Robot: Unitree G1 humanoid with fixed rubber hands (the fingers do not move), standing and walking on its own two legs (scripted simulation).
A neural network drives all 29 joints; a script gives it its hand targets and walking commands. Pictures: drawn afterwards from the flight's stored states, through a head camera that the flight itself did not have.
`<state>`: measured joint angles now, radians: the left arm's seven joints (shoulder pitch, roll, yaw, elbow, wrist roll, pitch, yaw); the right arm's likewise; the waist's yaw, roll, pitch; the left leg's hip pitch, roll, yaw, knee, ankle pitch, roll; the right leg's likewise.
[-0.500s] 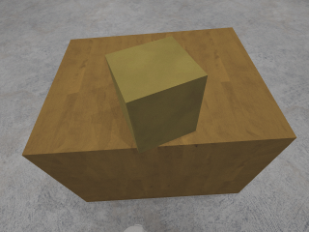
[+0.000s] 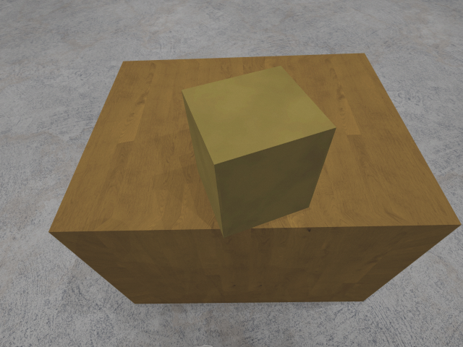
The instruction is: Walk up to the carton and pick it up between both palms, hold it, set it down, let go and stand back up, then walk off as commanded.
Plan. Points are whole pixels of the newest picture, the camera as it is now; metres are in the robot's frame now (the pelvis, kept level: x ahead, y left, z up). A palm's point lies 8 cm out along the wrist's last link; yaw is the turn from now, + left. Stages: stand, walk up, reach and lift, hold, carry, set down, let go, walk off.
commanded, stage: walk up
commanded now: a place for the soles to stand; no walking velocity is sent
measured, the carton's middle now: (251, 154) +0.49 -0.01 +0.02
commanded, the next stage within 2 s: stand in 1.68 s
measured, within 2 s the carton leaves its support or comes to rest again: neither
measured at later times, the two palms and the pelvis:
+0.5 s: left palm out of the picture +0.07 +0.27 -0.09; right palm out of the picture +0.10 -0.35 -0.11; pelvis +0.02 -0.04 +0.00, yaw +1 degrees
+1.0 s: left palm out of the picture +0.08 +0.27 -0.11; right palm out of the picture +0.14 -0.35 -0.09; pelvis +0.03 -0.04 +0.00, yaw +0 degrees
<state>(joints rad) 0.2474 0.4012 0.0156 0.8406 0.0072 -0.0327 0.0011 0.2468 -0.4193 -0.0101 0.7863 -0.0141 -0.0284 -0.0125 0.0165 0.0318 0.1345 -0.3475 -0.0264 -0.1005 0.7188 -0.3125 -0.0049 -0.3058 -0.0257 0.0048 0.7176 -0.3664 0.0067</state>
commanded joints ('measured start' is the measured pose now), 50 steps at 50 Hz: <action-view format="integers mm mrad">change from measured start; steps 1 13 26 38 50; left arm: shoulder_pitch -8 -58 102 63 21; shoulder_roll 218 223 259 209 297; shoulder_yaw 70 91 113 68 92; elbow -12 -88 -60 -63 -9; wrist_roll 4 21 12 -20 26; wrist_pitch -23 8 -19 36 -19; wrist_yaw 4 -15 -11 5 1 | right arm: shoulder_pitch -44 144 61 89 -54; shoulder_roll -213 -357 -193 -269 -170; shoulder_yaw -64 -126 -72 -93 -62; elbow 5 23 -38 -12 -9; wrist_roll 15 2 19 3 6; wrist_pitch -24 -56 -55 -65 -1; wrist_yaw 6 -7 -5 -20 20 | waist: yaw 22 -50 44 -33 -13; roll -19 61 -263 -28 -185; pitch -223 -172 -135 -245 -63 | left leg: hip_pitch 8 234 -281 186 -90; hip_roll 141 337 10 420 13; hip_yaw -174 -560 123 -441 73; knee -139 -316 207 -352 22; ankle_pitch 182 -116 -232 -10 -167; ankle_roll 112 270 19 315 22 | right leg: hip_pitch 108 -280 317 -145 -69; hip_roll -56 12 -217 -20 -257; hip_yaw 74 30 220 81 397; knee -140 193 -231 293 -440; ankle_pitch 44 -302 624 -348 -424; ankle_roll -76 -69 -237 -39 -170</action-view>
